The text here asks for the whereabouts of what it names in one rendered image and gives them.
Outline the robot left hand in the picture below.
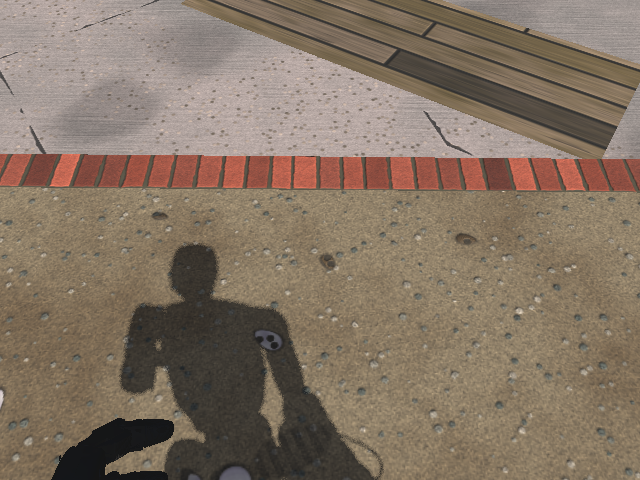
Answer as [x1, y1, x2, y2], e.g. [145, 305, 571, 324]
[51, 418, 174, 480]

